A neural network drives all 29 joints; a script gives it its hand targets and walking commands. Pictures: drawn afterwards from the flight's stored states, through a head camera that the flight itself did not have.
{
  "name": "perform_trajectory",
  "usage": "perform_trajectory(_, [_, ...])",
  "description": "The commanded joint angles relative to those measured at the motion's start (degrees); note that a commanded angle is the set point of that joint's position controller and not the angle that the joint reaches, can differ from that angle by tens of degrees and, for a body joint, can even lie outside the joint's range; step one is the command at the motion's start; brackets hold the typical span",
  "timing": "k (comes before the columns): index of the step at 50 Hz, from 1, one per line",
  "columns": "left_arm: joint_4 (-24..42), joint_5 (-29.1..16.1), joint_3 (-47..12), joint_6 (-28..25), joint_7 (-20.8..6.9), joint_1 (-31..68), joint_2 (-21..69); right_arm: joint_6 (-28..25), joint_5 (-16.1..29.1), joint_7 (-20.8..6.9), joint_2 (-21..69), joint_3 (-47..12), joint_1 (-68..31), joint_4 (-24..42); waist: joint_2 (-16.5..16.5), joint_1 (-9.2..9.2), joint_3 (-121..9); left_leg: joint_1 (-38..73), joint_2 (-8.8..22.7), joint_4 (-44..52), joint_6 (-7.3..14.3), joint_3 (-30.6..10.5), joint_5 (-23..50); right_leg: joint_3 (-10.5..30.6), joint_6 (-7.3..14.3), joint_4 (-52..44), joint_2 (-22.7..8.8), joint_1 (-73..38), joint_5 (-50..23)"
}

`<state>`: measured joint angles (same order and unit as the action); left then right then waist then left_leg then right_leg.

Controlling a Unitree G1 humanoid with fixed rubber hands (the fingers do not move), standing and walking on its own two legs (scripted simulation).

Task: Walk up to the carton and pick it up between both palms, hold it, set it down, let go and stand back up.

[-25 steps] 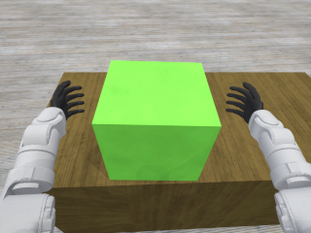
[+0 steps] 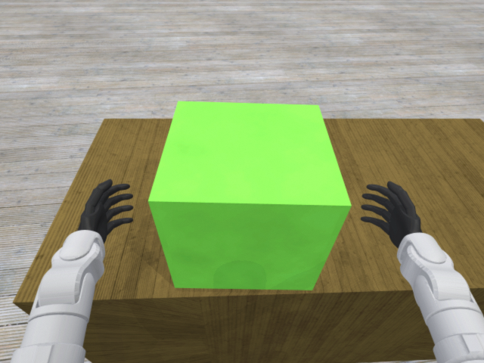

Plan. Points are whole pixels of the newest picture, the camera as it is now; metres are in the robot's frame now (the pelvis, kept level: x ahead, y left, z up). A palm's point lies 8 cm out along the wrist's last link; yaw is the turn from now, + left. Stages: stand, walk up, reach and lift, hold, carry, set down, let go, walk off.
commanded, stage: set down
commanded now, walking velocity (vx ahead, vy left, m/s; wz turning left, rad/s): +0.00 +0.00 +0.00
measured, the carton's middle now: (246, 197) +0.46 -0.01 +0.00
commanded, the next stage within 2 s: let go in 1.80 s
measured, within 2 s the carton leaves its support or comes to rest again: neither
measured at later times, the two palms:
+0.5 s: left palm (88, 292) +0.25 +0.24 +0.02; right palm (399, 287) +0.24 -0.25 +0.02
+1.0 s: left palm (97, 336) +0.20 +0.24 -0.03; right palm (390, 334) +0.19 -0.24 -0.04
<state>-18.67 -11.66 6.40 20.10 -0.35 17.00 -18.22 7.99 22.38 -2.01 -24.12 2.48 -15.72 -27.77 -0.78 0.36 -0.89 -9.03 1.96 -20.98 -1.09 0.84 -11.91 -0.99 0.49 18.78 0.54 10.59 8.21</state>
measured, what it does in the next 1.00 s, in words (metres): stands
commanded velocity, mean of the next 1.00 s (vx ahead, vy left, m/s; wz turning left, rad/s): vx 0.00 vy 0.00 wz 0.00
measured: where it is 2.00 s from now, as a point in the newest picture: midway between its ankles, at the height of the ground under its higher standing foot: outside the picture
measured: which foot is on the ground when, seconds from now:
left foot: down 0.00-1.00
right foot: down 0.00-1.00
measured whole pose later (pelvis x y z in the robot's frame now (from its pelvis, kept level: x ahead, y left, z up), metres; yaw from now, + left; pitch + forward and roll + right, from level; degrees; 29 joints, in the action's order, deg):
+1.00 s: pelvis +0.00 +0.00 +0.00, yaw -1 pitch -3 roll +0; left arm -36.6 -13.6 -3.7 -19.4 0.4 -5.5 -15.8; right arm -21.8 13.4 -1.8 -14.7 -0.6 8.0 -37.4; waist 0.6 -1.5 2.5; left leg -7.5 2.0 -24.4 -1.6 1.5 -14.3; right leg -0.2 0.7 24.2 0.6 10.3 11.4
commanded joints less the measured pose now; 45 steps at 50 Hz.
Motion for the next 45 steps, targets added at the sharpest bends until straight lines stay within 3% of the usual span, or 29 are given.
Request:
perform_trajectory(1, [12.41,0.36,3.43,-5.48,-0.2,9.18,-8.13,-5.19,-0.73,0.29,-8.26,2.77,-8.41,13.34,-0.63,-0.7,-13.89,3.37,-3.63,1.26,0.07,0.48,17.57,1.52,0.26,-1.03,1.69,-9.33,-12.02])
perform_trajectory(5, [15.02,0.0,3.43,-9.82,-0.22,6.08,-8.92,-8.34,-2.1,0.78,-7.26,3.95,-5.04,17.96,0.17,-1.19,-16.33,3.86,-4.05,1.02,-0.39,0.74,19.55,1.97,0.18,-0.84,1.53,-9.77,-13.92])
perform_trajectory(6, [14.47,0.67,3.25,-11.15,-0.32,-1.71,-7.09,-9.28,-2.15,0.8,-5.56,2.71,2.91,17.06,-0.78,-1.46,-14.26,5.15,-4.04,1.12,-0.32,0.48,21.04,1.96,0.15,-0.92,1.64,-10.81,-15.79])
perform_trajectory(7, [14.58,0.15,3.64,-12.2,-0.57,2.39,-8.6,-10.12,-3.05,1.14,-6.09,3.75,-1.47,19.54,-0.41,-1.85,-15.9,4.45,-4.15,0.96,-0.3,0.69,20.67,2.37,0.1,-1.02,1.45,-10.1,-15.18])
perform_trajectory(10, [14.82,-0.17,1.58,-15.52,-0.51,-5.73,-6.34,-12.29,-3.24,1.04,-4.74,3.62,7.48,19.05,0.19,-1.38,-13.92,6.71,-3.75,0.65,-1.11,0.29,22.55,1.94,0.37,-1.48,1.71,-8.86,-14.67])
perform_trajectory(11, [15.59,-0.95,1.43,-16.66,-0.35,-2.26,-7.91,-12.96,-3.51,1.2,-5.07,4.67,4.2,21.0,0.73,-1.08,-14.82,6.3,-3.76,0.4,-1.46,0.36,22.11,1.84,0.37,-1.5,1.77,-7.29,-13.18])
perform_trajectory(13, [15.13,-1.02,0.26,-18.84,-0.22,-7.75,-6.45,-14.42,-3.18,0.9,-4.45,4.19,10.46,20.05,1.14,-1.04,-12.21,8.49,-3.35,0.15,-1.91,-0.2,23.31,1.64,0.6,-2.02,2.02,-5.75,-12.55])
perform_trajectory(14, [14.5,-1.91,-0.43,-19.75,-0.16,-4.37,-7.25,-14.66,-3.78,1.01,-4.6,4.71,7.48,19.98,1.42,-0.57,-12.43,7.71,-3.42,0.05,-2.03,-0.12,21.97,1.73,0.73,-2.26,1.98,-4.58,-10.88])
perform_trajectory(15, [13.74,-1.36,-0.74,-20.51,-0.01,-8.96,-5.99,-15.13,-3.44,0.82,-3.74,3.87,12.09,19.18,1.67,-1.05,-10.45,8.44,-2.96,0.21,-2.31,-0.46,22.72,1.84,0.89,-2.1,2.02,-4.85,-11.07])
perform_trajectory(18, [12.41,-2.98,-2.09,-22.52,0.16,-6.35,-6.77,-15.53,-3.98,0.48,-4.33,4.81,10.11,18.47,1.38,-0.11,-8.2,6.9,-2.75,0.89,-2.41,-0.77,18.01,1.8,1.22,-2.56,1.75,-2.83,-6.31])
perform_trajectory(19, [10.82,-3.2,-2.24,-23.02,0.22,-5.38,-6.89,-15.59,-3.76,0.33,-4.17,4.52,9.1,18.41,1.04,-0.6,-7.31,6.11,-2.68,1.0,-2.21,-0.79,15.81,2.09,1.27,-2.49,1.65,-2.05,-4.48])
perform_trajectory(22, [8.19,-2.84,-2.32,-25.78,0.29,-10.35,-5.49,-17.04,-3.73,-0.12,-2.93,3.81,14.02,16.04,0.27,-1.32,-6.17,6.51,-2.61,1.14,-2.11,-0.71,15.64,2.4,1.47,-2.78,1.47,-2.15,-4.2])
perform_trajectory(23, [7.95,-3.04,-2.23,-26.6,0.33,-6.13,-6.78,-17.35,-4.34,-0.19,-3.84,4.5,9.85,16.08,0.56,-1.39,-7.5,4.91,-2.57,1.22,-2.13,-0.67,14.4,2.61,1.53,-2.4,1.14,-1.89,-2.92])
perform_trajectory(25, [3.19,-1.99,-3.01,-28.23,0.11,-13.83,-3.89,-18.32,-4.21,-0.55,-1.5,2.24,17.73,11.06,-0.01,-1.67,-4.25,4.89,-2.52,1.66,-1.79,-0.79,12.38,3.17,1.66,-2.65,0.94,-2.75,-2.03])
perform_trajectory(26, [2.91,-2.37,-2.67,-29.09,-0.02,-7.81,-6.1,-19.01,-4.55,-0.26,-2.29,2.83,11.23,12.71,0.35,-1.9,-6.12,3.41,-2.71,1.65,-1.79,-0.28,11.2,3.39,1.55,-2.63,0.71,-2.44,-0.29])
perform_trajectory(28, [0.3,-1.89,-3.32,-31.09,0.15,-10.97,-4.52,-20.55,-4.22,-0.41,-1.1,1.38,14.53,9.32,0.74,-2.34,-5.17,3.47,-2.45,1.83,-1.81,-0.34,10.02,3.85,1.64,-2.4,0.53,-2.63,0.07])
perform_trajectory(30, [-1.36,-1.18,-3.61,-33.32,0.28,-15.81,-3.59,-22.58,-4.35,-0.33,-0.28,0.23,18.83,6.72,0.9,-2.18,-4.04,3.81,-2.41,1.71,-1.84,-0.31,9.95,3.72,1.31,-2.15,0.57,-2.95,-0.15])
perform_trajectory(31, [-1.89,-1.53,-3.77,-34.18,0.19,-11.29,-4.64,-23.54,-4.85,-0.12,-0.59,0.37,14.03,7.43,0.96,-2.19,-5.69,3.06,-2.43,1.55,-1.92,-0.17,8.78,3.82,1.41,-1.85,0.54,-2.99,0.78])
perform_trajectory(34, [-3.77,-1.15,-4.72,-37.04,0.5,-14.78,-3.99,-26.37,-5.93,0.23,0.67,-0.43,17.53,5.63,0.76,-1.47,-4.12,2.89,-2.28,1.72,-1.94,-0.65,5.92,3.92,1.16,-1.19,0.48,-2.81,1.36])
perform_trajectory(42, [-5.42,-2.88,-7.27,-42.38,1.73,-12.1,-5.98,-31.34,-8.79,0.18,1.37,0.84,15.44,4.16,1.02,-1.9,-4.47,0.58,-1.93,0.94,-2.11,-1.15,0.51,3.69,1.19,1.17,0.15,-1.84,3.66])
perform_trajectory(45, [-9.85,-2.51,-7.92,-42.43,1.42,-14.82,-5.03,-32.05,-9.14,0.31,1.81,0.25,17.45,-1.07,1.12,-1.93,-3.77,0.62,-2.0,0.23,-2.03,-0.67,1.98,3.79,1.22,1.23,0.33,-2.6,2.61])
